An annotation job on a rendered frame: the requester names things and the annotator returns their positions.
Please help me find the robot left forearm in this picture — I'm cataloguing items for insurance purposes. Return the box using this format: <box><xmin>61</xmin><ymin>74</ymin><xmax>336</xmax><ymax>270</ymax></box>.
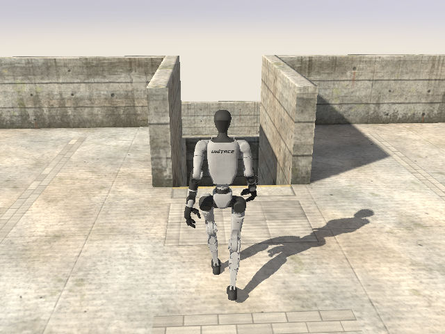
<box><xmin>186</xmin><ymin>170</ymin><xmax>200</xmax><ymax>207</ymax></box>

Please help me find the robot left thigh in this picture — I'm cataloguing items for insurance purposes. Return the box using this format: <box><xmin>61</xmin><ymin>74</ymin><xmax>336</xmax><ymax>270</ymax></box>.
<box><xmin>199</xmin><ymin>193</ymin><xmax>218</xmax><ymax>235</ymax></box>

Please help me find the robot left hand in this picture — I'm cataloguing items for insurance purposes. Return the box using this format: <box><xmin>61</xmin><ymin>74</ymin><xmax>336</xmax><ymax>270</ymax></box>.
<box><xmin>184</xmin><ymin>206</ymin><xmax>201</xmax><ymax>228</ymax></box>

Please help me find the robot left upper arm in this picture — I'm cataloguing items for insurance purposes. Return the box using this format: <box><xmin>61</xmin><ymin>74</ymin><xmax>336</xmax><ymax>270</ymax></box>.
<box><xmin>192</xmin><ymin>140</ymin><xmax>208</xmax><ymax>180</ymax></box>

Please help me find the left robot foot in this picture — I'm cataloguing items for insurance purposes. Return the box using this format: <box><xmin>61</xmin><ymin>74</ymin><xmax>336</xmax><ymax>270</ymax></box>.
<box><xmin>211</xmin><ymin>259</ymin><xmax>221</xmax><ymax>275</ymax></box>

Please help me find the robot right upper arm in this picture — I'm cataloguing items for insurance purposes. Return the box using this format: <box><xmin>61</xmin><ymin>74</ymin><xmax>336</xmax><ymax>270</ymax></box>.
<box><xmin>237</xmin><ymin>140</ymin><xmax>254</xmax><ymax>177</ymax></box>

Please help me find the robot right hand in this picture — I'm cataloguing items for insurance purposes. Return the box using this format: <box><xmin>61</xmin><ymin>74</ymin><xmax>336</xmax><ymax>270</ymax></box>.
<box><xmin>241</xmin><ymin>189</ymin><xmax>257</xmax><ymax>202</ymax></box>

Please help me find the robot right forearm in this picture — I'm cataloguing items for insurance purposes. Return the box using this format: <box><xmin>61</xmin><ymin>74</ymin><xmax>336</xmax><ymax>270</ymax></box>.
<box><xmin>246</xmin><ymin>167</ymin><xmax>257</xmax><ymax>191</ymax></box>

